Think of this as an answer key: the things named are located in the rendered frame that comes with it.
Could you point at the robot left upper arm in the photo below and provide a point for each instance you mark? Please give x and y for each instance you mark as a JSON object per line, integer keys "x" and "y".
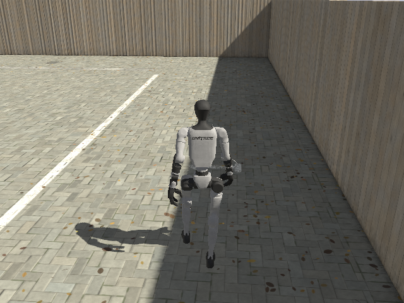
{"x": 180, "y": 144}

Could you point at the robot left hand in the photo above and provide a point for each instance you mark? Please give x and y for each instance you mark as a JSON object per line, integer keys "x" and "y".
{"x": 171, "y": 195}

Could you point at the left robot foot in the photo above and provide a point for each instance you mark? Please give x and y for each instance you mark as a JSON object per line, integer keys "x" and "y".
{"x": 186, "y": 238}

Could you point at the robot right upper arm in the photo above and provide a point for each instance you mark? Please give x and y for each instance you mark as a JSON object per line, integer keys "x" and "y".
{"x": 224, "y": 143}

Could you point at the robot right hand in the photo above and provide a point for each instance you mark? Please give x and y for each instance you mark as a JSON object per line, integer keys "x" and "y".
{"x": 225, "y": 177}

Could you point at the right robot forearm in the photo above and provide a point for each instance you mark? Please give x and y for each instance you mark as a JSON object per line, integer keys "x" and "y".
{"x": 228, "y": 166}

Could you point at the left robot shin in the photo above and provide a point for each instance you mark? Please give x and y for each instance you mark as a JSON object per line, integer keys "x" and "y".
{"x": 186, "y": 214}

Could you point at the left robot forearm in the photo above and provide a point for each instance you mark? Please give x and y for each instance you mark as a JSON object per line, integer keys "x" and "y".
{"x": 176, "y": 167}

